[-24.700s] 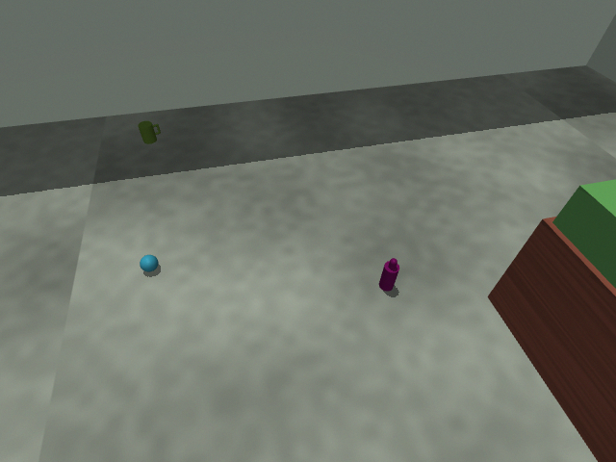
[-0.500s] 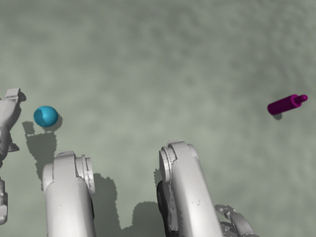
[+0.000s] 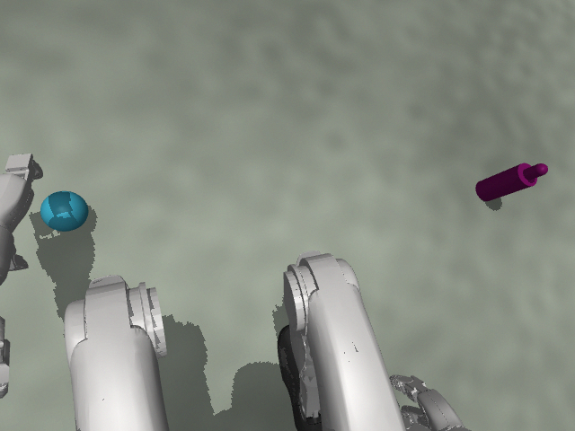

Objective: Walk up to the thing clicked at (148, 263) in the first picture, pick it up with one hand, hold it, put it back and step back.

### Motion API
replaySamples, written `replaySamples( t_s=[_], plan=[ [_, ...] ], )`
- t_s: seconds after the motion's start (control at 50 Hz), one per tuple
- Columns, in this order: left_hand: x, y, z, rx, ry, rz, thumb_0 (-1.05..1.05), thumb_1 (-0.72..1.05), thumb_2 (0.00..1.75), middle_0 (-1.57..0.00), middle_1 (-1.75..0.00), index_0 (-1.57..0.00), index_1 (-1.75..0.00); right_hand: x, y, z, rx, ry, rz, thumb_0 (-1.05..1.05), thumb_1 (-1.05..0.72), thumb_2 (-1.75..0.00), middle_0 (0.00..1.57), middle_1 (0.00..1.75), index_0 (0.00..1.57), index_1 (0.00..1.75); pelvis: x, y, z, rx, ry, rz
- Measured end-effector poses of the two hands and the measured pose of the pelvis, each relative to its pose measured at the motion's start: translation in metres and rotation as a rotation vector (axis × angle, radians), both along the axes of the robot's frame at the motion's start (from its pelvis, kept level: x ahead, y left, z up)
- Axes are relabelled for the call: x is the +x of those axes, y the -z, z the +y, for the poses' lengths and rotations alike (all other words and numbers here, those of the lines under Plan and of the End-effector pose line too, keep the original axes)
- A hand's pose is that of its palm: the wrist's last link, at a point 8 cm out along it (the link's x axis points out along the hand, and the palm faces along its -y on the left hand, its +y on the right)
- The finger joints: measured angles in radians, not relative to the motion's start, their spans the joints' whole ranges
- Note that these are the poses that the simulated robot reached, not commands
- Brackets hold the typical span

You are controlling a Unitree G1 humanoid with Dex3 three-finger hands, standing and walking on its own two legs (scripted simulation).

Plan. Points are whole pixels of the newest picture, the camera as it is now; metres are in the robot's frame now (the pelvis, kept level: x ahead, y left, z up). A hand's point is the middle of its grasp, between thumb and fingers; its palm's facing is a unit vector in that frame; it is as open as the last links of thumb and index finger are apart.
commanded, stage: approach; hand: left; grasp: from above
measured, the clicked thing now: (65, 211) +0.46 +0.28 -0.28
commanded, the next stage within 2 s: close in in 0.38 s
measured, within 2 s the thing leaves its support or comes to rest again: neither
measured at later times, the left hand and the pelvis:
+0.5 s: hand (42, 197) +0.45 +0.28 -0.17, palm faces -0.48 -0.10 -0.87, open 14.1 cm; pelvis +0.00 +0.00 +0.01, yaw -1 degrees
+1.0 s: hand (54, 213) +0.44 +0.28 -0.22, palm faces -0.44 -0.09 -0.89, open 14.0 cm; pelvis +0.00 +0.00 -0.01, yaw -2 degrees
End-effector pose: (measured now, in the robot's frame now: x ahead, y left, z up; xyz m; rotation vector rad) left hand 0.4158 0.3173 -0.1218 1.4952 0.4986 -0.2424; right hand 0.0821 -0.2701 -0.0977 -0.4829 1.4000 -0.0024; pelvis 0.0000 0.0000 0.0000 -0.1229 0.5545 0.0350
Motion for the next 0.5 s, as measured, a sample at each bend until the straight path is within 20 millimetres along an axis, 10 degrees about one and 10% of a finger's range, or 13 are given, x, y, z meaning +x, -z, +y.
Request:
replaySamples(
  t_s=[0.28, 0.5],
  plan=[
    [0.061, -0.013, -0.069, 0.004, 0.024, -0.084, 0.00, -0.51, 0.98, -0.09, -1.04, -0.10, -1.03, -0.033, -0.011, -0.001, 0.006, 0.061, 0.002, 0.00, -0.91, -0.89, 0.20, 0.30, 0.21, 0.29, -0.001, -0.003, 0.000, -0.004, 0.014, 0.020],
    [0.042, -0.009, -0.039, 0.022, -0.087, 0.037, 0.00, -0.53, 0.99, -0.09, -1.02, -0.09, -1.02, -0.052, -0.004, 0.007, 0.077, 0.109, 0.060, 0.00, -0.92, -0.89, 0.20, 0.30, 0.20, 0.30, 0.001, -0.006, -0.004, 0.009, 0.017, 0.012]
  ],
)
